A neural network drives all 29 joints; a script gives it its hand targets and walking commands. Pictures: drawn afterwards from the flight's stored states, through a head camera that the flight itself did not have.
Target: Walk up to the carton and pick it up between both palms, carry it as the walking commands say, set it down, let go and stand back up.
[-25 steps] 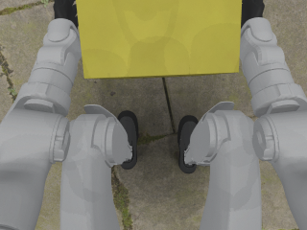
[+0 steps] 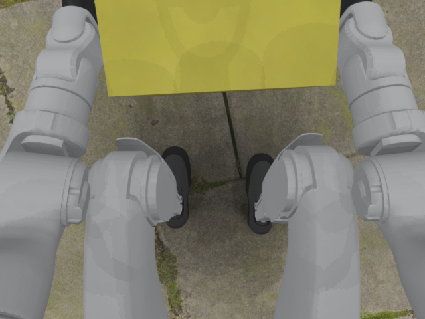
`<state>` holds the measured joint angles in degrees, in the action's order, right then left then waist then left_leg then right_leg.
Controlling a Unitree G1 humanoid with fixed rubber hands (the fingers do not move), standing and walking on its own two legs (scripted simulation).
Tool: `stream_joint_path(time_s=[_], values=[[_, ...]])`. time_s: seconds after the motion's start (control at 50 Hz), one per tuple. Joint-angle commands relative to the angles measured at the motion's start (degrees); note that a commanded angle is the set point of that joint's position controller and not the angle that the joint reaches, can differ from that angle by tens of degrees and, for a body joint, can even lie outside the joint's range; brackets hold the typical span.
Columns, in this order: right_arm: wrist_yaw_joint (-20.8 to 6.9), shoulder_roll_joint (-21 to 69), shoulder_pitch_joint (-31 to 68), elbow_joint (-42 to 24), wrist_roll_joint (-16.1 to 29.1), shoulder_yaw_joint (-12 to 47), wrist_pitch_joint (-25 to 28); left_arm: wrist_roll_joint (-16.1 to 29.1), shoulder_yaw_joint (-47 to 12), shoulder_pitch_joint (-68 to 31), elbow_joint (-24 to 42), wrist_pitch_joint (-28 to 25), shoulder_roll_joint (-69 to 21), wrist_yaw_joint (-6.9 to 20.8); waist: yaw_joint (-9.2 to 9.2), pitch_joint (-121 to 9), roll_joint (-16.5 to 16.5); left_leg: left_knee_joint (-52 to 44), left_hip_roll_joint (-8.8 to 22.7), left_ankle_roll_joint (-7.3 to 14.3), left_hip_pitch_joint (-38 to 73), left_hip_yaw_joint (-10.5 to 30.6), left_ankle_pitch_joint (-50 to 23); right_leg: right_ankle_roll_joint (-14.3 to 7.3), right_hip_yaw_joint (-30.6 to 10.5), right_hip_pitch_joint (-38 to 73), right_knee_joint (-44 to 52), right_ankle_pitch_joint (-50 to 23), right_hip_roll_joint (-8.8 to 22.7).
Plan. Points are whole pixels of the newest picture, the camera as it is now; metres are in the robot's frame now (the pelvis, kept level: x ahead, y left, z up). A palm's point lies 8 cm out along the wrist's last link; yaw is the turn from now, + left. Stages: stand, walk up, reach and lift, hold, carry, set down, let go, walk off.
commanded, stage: reach and lift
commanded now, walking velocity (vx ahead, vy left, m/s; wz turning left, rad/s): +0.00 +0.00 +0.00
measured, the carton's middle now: (216, 33) +0.51 +0.00 -0.22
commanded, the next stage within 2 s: none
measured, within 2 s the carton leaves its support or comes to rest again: neither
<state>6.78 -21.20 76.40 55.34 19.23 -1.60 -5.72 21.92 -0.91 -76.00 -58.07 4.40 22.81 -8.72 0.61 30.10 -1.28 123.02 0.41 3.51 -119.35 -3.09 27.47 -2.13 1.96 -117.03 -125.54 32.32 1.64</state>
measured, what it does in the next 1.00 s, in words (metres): stands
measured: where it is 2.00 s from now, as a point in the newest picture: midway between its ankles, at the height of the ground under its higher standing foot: (218, 203)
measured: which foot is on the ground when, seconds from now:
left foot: down 0.00-1.00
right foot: down 0.00-1.00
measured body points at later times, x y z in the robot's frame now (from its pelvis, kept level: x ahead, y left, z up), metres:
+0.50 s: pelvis -0.01 +0.00 +0.00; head +0.31 -0.01 +0.31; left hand +0.53 +0.18 -0.10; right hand +0.54 -0.19 -0.09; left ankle +0.15 +0.10 -0.35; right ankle +0.13 -0.11 -0.35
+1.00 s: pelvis -0.02 +0.00 +0.04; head +0.29 -0.01 +0.37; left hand +0.53 +0.18 -0.03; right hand +0.53 -0.19 -0.03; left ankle +0.15 +0.10 -0.35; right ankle +0.13 -0.11 -0.35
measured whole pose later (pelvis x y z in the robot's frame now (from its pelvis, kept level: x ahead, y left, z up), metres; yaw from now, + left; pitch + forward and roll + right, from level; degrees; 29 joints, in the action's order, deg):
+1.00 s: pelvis -0.02 +0.00 +0.04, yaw +0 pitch +16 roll +0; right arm 5.5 -18.6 71.3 41.7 8.2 -8.7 -21.1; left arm 10.8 7.3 -71.8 -45.2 20.3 20.1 -7.2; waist 1.1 30.0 -0.5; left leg 116.1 -0.2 2.9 -104.3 -2.8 27.4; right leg -2.1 1.6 -102.5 -118.8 32.0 1.1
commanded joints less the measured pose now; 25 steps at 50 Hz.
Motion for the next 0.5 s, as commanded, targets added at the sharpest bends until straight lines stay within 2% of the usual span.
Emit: stream_joint_path(time_s=[0.0, 0.02, 0.06, 0.1, 0.14, 0.16, 0.18, 0.22, 0.24, 0.26, 0.3, 0.32, 0.34, 0.36, 0.38, 0.4, 0.42, 0.44, 0.48], values=[[-9.81, 40.51, 35.03, -26.64, 1.05, 16.69, 0.88, 1.83, -14.0, -31.59, 27.21, 0.41, -50.22, 7.59, 4.26, -118.12, 1.45, -8.99, -8.3, -2.86, 49.73, 2.18, -19.55, 0.27, -0.01, 37.79, 13.07, -20.37, -8.49], [-9.72, 40.71, 36.17, -29.04, 1.42, 16.43, 0.61, 2.09, -14.56, -32.9, 29.73, 0.66, -50.0, 7.38, 4.21, -120.8, 0.9, -9.57, -8.49, -2.85, 51.85, 2.16, -20.14, 0.28, 0.36, 38.81, 13.38, -20.94, -8.7], [-9.79, 41.48, 34.79, -27.73, 1.13, 16.21, -0.43, 1.82, -14.19, -34.47, 30.92, 1.27, -48.88, 7.11, 4.36, -120.72, 1.19, -10.05, -8.35, -2.95, 52.36, 1.93, -18.72, 0.25, 0.52, 38.06, 13.97, -18.98, -8.81], [-9.68, 41.4, 36.93, -30.97, 1.51, 16.68, -0.97, 1.31, -13.39, -34.88, 32.69, 2.12, -48.6, 6.93, 3.17, -123.21, 1.21, -11.37, -8.45, -2.97, 53.23, 1.77, -17.83, 0.19, 0.62, 40.12, 14.92, -18.85, -8.9], [-9.58, 41.02, 36.18, -29.52, 0.72, 15.58, -1.93, 1.62, -12.98, -34.8, 32.05, 2.83, -48.6, 6.94, 5.11, -121.4, 1.64, -12.29, -8.19, -2.77, 52.77, 1.93, -14.68, 0.19, 0.93, 39.76, 15.81, -15.95, -8.79], [-9.55, 41.76, 37.25, -30.36, 1.25, 15.26, -2.14, 1.51, -12.8, -35.91, 32.51, 3.01, -48.96, 6.95, 4.02, -121.39, 0.57, -12.72, -8.19, -2.83, 52.42, 1.52, -14.29, -0.02, 0.66, 39.9, 16.22, -15.51, -8.75], [-9.67, 43.05, 37.14, -30.54, 1.22, 15.13, -2.49, 1.2, -12.34, -36.33, 33.93, 3.17, -48.92, 6.98, 3.57, -123.08, 0.96, -12.97, -8.31, -2.76, 53.36, 1.51, -14.51, -0.05, 0.7, 40.19, 16.29, -15.72, -8.9], [-9.76, 43.59, 37.87, -30.02, 0.96, 15.03, -3.29, 1.0, -11.36, -37.62, 33.29, 3.77, -48.62, 7.14, 4.06, -121.27, 2.06, -13.85, -7.95, -2.53, 52.14, 1.57, -12.48, -0.04, 0.56, 40.59, 17.66, -14.26, -8.82], [-10.02, 44.3, 36.49, -26.78, 0.12, 14.4, -3.92, 0.52, -10.64, -36.71, 30.64, 4.29, -49.26, 7.43, 3.87, -117.76, 2.14, -14.45, -7.83, -2.47, 50.46, 1.39, -10.25, -0.02, 0.77, 39.08, 17.9, -11.86, -8.7], [-10.41, 46.05, 36.71, -26.07, 0.17, 14.13, -4.16, -0.2, -10.04, -36.8, 30.14, 4.64, -49.99, 7.79, 2.44, -116.9, 1.71, -15.11, -7.66, -2.48, 50.36, 1.35, -9.48, -0.18, 0.73, 38.04, 18.17, -11.02, -8.86], [-11.05, 48.09, 38.01, -25.58, -0.79, 13.08, -4.52, -1.09, -9.09, -37.24, 28.79, 5.12, -52.14, 8.53, 2.86, -114.67, 1.87, -15.5, -7.37, -2.12, 48.75, 1.62, -7.45, -0.49, 0.4, 36.72, 18.88, -8.87, -8.74], [-11.31, 48.72, 38.11, -25.25, -1.22, 13.07, -4.76, -0.82, -8.82, -38.32, 29.43, 5.12, -52.99, 8.8, 2.89, -115.03, 2.84, -15.41, -7.51, -2.11, 47.99, 1.79, -7.26, -0.4, 0.28, 37.01, 18.65, -8.64, -8.61], [-11.45, 49.82, 39.15, -26.86, -0.97, 12.86, -4.8, -0.53, -9.13, -39.56, 31.3, 5.13, -53.72, 9.0, 3.17, -117.37, 2.43, -15.51, -7.74, -1.89, 48.46, 2.21, -7.87, -0.39, 0.27, 38.14, 18.34, -9.68, -8.78], [-11.54, 49.27, 39.64, -26.53, -1.61, 12.45, -5.0, -0.58, -8.44, -39.4, 30.11, 5.49, -53.67, 9.19, 3.11, -118.41, 3.09, -15.22, -7.81, -2.05, 49.51, 1.76, -7.91, -0.39, 0.44, 38.54, 18.62, -9.06, -8.78], [-11.78, 50.69, 39.86, -26.6, -0.92, 12.69, -5.13, -0.79, -8.62, -41.14, 31.81, 5.38, -53.45, 9.3, 2.54, -118.6, 1.98, -15.29, -7.76, -1.84, 49.5, 1.89, -7.49, -0.5, 0.13, 38.41, 18.48, -9.39, -8.79], [-11.88, 50.62, 39.58, -27.88, -1.31, 12.22, -5.22, -0.39, -8.63, -39.92, 32.84, 5.51, -53.73, 9.43, 3.12, -120.57, 2.86, -15.1, -7.81, -1.75, 50.63, 1.91, -8.94, -0.38, 0.35, 39.51, 18.49, -10.29, -8.94], [-11.99, 51.55, 40.32, -27.07, -0.77, 12.31, -5.52, -0.6, -8.78, -41.19, 33.57, 5.7, -53.86, 9.44, 2.05, -121.61, 1.94, -15.13, -7.86, -1.88, 50.45, 1.4, -8.53, -0.51, 0.13, 40.21, 18.35, -10.26, -9.07], [-12.17, 52.33, 40.06, -28.95, -0.67, 13.01, -5.7, -0.55, -8.74, -40.51, 34.59, 5.87, -53.98, 9.51, 2.1, -123.59, 3.1, -15.01, -7.94, -1.77, 51.81, 1.56, -9.97, -0.31, 0.36, 40.69, 18.33, -11.49, -9.23], [-12.06, 52.31, 40.96, -31.22, -0.7, 12.39, -5.97, -0.49, -8.11, -40.77, 34.79, 6.37, -54.91, 9.72, 2.45, -125.11, 2.98, -15.3, -8.3, -1.4, 52.02, 1.72, -9.81, -0.25, 0.18, 42.28, 18.48, -11.71, -9.42]])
